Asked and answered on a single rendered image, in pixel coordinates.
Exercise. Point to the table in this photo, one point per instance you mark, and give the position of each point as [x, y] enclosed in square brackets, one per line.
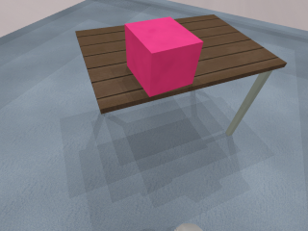
[226, 55]

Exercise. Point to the carton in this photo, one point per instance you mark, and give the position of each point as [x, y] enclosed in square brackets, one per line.
[162, 54]

